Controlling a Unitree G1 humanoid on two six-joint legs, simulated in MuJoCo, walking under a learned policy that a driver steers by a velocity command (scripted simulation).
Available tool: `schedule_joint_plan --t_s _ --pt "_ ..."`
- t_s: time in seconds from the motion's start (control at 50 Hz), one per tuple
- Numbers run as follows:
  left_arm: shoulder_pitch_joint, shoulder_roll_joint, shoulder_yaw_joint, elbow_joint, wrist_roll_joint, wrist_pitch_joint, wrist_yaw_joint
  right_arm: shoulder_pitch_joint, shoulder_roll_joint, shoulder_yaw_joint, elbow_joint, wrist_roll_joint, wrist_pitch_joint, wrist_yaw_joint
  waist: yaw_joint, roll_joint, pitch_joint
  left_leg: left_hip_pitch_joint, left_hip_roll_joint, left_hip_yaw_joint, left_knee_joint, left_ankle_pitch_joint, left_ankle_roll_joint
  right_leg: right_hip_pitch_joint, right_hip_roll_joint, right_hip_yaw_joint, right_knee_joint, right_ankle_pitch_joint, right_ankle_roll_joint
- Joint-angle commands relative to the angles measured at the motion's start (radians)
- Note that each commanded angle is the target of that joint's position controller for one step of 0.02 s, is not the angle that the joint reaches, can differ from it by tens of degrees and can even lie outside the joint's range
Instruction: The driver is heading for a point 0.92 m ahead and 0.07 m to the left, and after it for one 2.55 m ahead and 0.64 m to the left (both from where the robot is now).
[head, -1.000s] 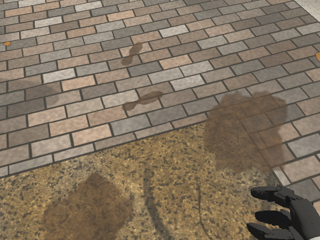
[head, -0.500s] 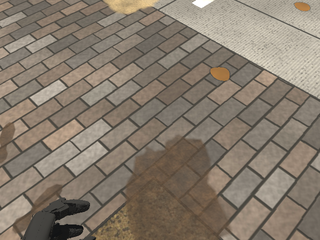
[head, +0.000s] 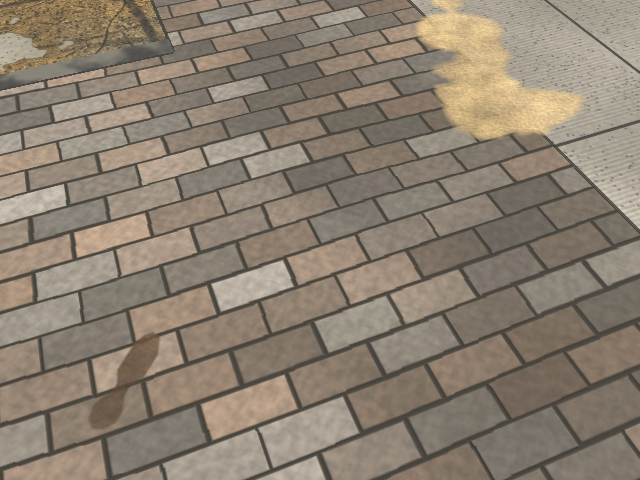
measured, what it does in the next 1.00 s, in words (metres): walks ahead, turning left: right foot, then left foot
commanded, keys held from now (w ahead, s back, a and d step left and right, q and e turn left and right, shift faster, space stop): w+q+shift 0.16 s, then w+shift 0.84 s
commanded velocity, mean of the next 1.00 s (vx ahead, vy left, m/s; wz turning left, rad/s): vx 1.00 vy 0.00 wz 0.36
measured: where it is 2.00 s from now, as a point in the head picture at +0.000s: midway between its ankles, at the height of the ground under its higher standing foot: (170, 81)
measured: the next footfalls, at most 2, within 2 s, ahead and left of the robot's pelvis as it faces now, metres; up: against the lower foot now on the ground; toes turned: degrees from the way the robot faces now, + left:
right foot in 0.38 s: +0.57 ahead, -0.12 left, +0.00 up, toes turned +17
left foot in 0.82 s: +0.91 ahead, +0.22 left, +0.00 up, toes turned +23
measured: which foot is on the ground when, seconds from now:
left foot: down 0.00-0.36, up 0.38-0.80, down 0.82-1.00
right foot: up 0.00-0.36, down 0.38-0.84, up 0.86-1.00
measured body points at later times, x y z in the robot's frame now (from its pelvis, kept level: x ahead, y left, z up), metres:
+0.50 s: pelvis +0.46 -0.03 +0.03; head +0.48 -0.02 +0.48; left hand +0.49 +0.27 -0.07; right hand +0.62 -0.29 -0.08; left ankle +0.28 +0.02 -0.58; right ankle +0.54 -0.13 -0.69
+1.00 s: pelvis +0.90 +0.15 +0.04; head +0.91 +0.15 +0.49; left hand +0.90 +0.43 -0.08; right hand +1.04 -0.10 -0.08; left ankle +0.87 +0.20 -0.69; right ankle +0.90 -0.01 -0.60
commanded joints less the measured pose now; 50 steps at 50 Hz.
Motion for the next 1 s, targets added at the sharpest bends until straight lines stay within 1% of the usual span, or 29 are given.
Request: schedule_joint_plan --t_s 0.02,0.04,0.06,0.1,0.2,0.28,0.32,0.34,0.36,0.38,0.4,0.42,0.44,0.46,0.48,0.52,0.6,0.68,0.74,0.78,0.8,0.82,0.84,0.86,0.88,0.9,0.92,0.96,1.0 --pt "-0.137 0.146 0.005 -0.228 0.003 -0.079 -0.016 0.225 -0.173 -0.064 0.014 -0.018 0.013 -0.033 -0.023 -0.085 -0.078 0.643 0.383 -0.938 -0.550 -0.259 0.225 -0.803 -0.032 0.234 0.262 0.006 -0.015" --pt "-0.158 0.141 0.004 -0.228 0.017 -0.071 -0.015 0.191 -0.143 -0.054 0.023 -0.013 0.003 -0.034 0.030 -0.145 -0.009 0.483 0.337 -0.841 -0.558 -0.185 0.174 -0.732 -0.068 0.225 0.162 0.024 -0.007" --pt "-0.146 0.135 -0.002 -0.228 0.035 -0.049 -0.014 0.171 -0.151 -0.051 0.009 -0.010 -0.016 -0.040 0.064 -0.139 0.018 0.362 0.301 -0.776 -0.550 -0.074 0.165 -0.664 -0.089 0.226 0.094 0.020 0.012" --pt "-0.160 0.118 -0.011 -0.235 0.045 -0.002 -0.018 0.154 -0.131 -0.039 0.005 0.002 -0.047 -0.040 0.096 -0.140 0.053 0.165 0.218 -0.640 -0.573 0.007 0.140 -0.557 -0.133 0.200 -0.058 0.018 0.050" --pt "-0.394 0.061 -0.041 -0.330 0.005 0.003 -0.044 0.217 -0.149 -0.055 0.003 0.016 -0.069 -0.026 -0.014 -0.039 0.051 0.147 0.100 -0.460 -0.577 0.319 0.043 -0.418 -0.103 0.103 -0.570 0.434 0.041" --pt "-0.456 0.076 -0.036 -0.352 -0.001 -0.012 -0.040 0.298 -0.132 -0.050 0.031 0.013 -0.075 -0.026 -0.085 0.029 0.015 0.396 0.174 -0.466 -0.518 0.605 -0.004 -0.395 -0.060 0.085 -0.760 0.531 -0.017" --pt "-0.380 0.133 -0.009 -0.330 0.006 -0.017 -0.031 0.283 -0.174 -0.057 0.034 0.004 -0.077 -0.039 -0.041 0.045 -0.051 0.524 0.202 -0.463 -0.401 0.846 -0.040 -0.305 -0.002 0.075 -0.813 0.422 -0.048" --pt "-0.245 0.179 0.014 -0.295 -0.001 -0.022 -0.022 0.264 -0.208 -0.062 0.032 -0.009 -0.077 -0.041 0.030 0.060 -0.131 0.561 0.212 -0.454 -0.249 0.979 -0.060 -0.188 0.023 0.082 -0.800 0.332 -0.070" --pt "-0.052 0.212 0.034 -0.244 -0.010 -0.022 -0.008 0.208 -0.227 -0.064 0.026 -0.018 -0.076 -0.040 0.152 0.060 -0.222 0.496 0.187 -0.420 -0.034 0.960 -0.078 0.010 0.003 0.083 -0.802 0.280 -0.086" --pt "0.172 0.267 0.057 -0.199 0.006 -0.020 0.012 0.161 -0.160 -0.047 0.001 -0.028 -0.082 -0.039 0.256 0.013 -0.331 0.305 0.150 -0.376 0.283 0.744 -0.086 0.264 -0.130 0.222 -0.740 0.042 -0.108" --pt "0.177 0.368 0.084 -0.176 0.046 -0.021 0.003 0.317 0.005 -0.006 -0.041 0.025 -0.086 -0.029 0.122 -0.361 -0.442 -0.070 -0.016 -0.277 0.646 -0.093 -0.142 0.520 -0.418 0.825 -0.910 -0.256 -0.247" --pt "0.112 0.287 0.080 -0.182 0.023 -0.014 -0.018 0.266 -0.056 0.005 -0.028 0.005 -0.085 -0.038 0.130 -0.271 -0.375 -0.224 0.034 -0.296 0.710 -0.128 -0.118 0.468 -0.409 1.029 -1.033 -0.386 -0.261" --pt "0.028 0.205 0.067 -0.185 0.014 -0.016 -0.025 0.144 -0.091 -0.002 -0.040 -0.003 -0.079 -0.035 0.124 -0.122 -0.201 -0.256 0.097 -0.287 0.669 -0.021 -0.120 0.313 -0.362 0.828 -1.043 -0.314 -0.244" --pt "0.010 0.164 0.060 -0.166 0.015 -0.018 -0.031 0.073 -0.092 0.003 -0.058 -0.015 -0.077 -0.025 0.116 -0.019 -0.133 -0.234 0.122 -0.275 0.616 0.013 -0.123 0.192 -0.318 0.694 -1.046 -0.171 -0.232" --pt "0.028 0.139 0.051 -0.139 0.018 -0.022 -0.030 0.023 -0.077 0.007 -0.078 -0.025 -0.073 -0.014 0.103 -0.008 -0.081 -0.219 0.140 -0.277 0.575 0.008 -0.123 0.108 -0.271 0.589 -1.060 -0.067 -0.211" --pt "0.065 0.094 0.035 -0.084 0.007 -0.034 -0.029 0.029 -0.034 0.023 -0.099 -0.035 -0.054 0.005 0.053 -0.084 -0.046 -0.202 0.161 -0.287 0.512 -0.013 -0.135 0.018 -0.230 0.492 -1.103 -0.006 -0.196" --pt "0.098 0.137 0.041 -0.047 -0.020 -0.057 -0.033 -0.128 -0.031 0.046 -0.179 -0.045 -0.046 0.019 0.038 -0.083 0.060 -0.296 0.196 -0.230 0.301 0.099 -0.167 -0.066 -0.206 0.332 -1.235 0.148 -0.205" --pt "0.135 0.166 0.043 -0.022 -0.040 -0.072 -0.043 -0.279 -0.004 0.074 -0.226 -0.027 -0.058 0.044 0.061 -0.065 0.092 -0.031 0.187 -0.076 -0.046 0.367 -0.150 -0.156 -0.161 0.158 -1.355 0.488 -0.173" --pt "0.174 0.211 0.046 0.012 -0.035 -0.068 -0.040 -0.290 -0.030 0.068 -0.220 -0.028 -0.059 0.027 0.052 -0.081 0.063 0.007 0.137 -0.032 -0.137 0.339 -0.110 0.059 -0.184 0.093 -1.259 0.944 -0.160" --pt "0.197 0.254 0.052 0.034 -0.023 -0.049 -0.022 -0.189 -0.076 0.048 -0.189 -0.043 -0.057 0.006 -0.008 -0.146 -0.049 0.152 0.065 -0.013 -0.150 0.200 -0.082 0.167 -0.209 0.067 -1.023 1.296 -0.136" --pt "0.181 0.270 0.055 0.037 -0.013 -0.032 -0.010 0.000 -0.110 0.028 -0.131 -0.041 -0.055 -0.008 -0.096 -0.165 -0.149 0.345 0.042 -0.027 -0.156 0.143 -0.064 0.144 -0.215 0.056 -0.795 1.346 -0.123" --pt "0.147 0.261 0.052 0.024 -0.012 -0.022 -0.004 0.204 -0.156 0.005 -0.066 -0.046 -0.053 -0.025 -0.193 -0.145 -0.241 0.589 0.098 -0.086 -0.169 0.112 -0.041 0.001 -0.184 0.047 -0.505 1.188 -0.112" --pt "0.183 0.143 0.027 -0.016 -0.018 -0.024 -0.014 0.313 -0.245 -0.025 -0.040 -0.068 -0.051 -0.043 -0.163 0.047 -0.363 0.846 0.348 -0.396 -0.179 -0.190 0.001 -0.278 -0.080 0.048 -0.099 0.560 -0.109" --pt "0.244 0.096 0.018 -0.053 -0.050 -0.035 -0.027 0.291 -0.276 -0.038 -0.048 -0.054 -0.045 -0.038 -0.080 0.249 -0.506 0.979 0.544 -0.946 -0.370 -0.324 0.095 -0.543 0.062 0.168 0.195 -0.072 -0.096" --pt "0.104 0.166 0.031 -0.079 -0.039 -0.037 -0.018 0.217 -0.214 -0.037 -0.045 -0.033 -0.045 -0.031 -0.086 0.106 -0.353 0.897 0.476 -0.877 -0.425 -0.278 0.073 -0.675 -0.008 0.214 0.207 0.009 -0.120" --pt "0.018 0.149 0.023 -0.098 -0.036 -0.043 -0.021 0.176 -0.158 -0.026 -0.025 -0.024 -0.055 -0.031 -0.061 0.033 -0.182 0.722 0.445 -0.706 -0.443 -0.131 0.059 -0.697 -0.050 0.201 0.132 0.084 -0.116" --pt "-0.002 0.125 0.015 -0.099 -0.025 -0.040 -0.026 0.150 -0.119 -0.020 -0.010 -0.029 -0.064 -0.029 -0.020 -0.029 -0.099 0.573 0.403 -0.609 -0.472 -0.031 0.037 -0.652 -0.081 0.202 0.052 0.094 -0.112" --pt "0.034 0.092 0.006 -0.094 0.002 -0.007 -0.045 0.127 -0.063 -0.002 0.012 -0.025 -0.077 -0.035 0.065 0.007 -0.047 0.367 0.347 -0.494 -0.537 -0.013 0.012 -0.541 -0.117 0.206 -0.040 0.083 -0.088" --pt "-0.041 0.073 0.001 -0.123 0.013 0.015 -0.060 0.156 -0.048 0.002 0.042 -0.004 -0.094 -0.034 0.080 0.030 0.028 0.298 0.321 -0.426 -0.615 -0.010 0.011 -0.585 -0.149 0.189 -0.136 0.083 -0.062"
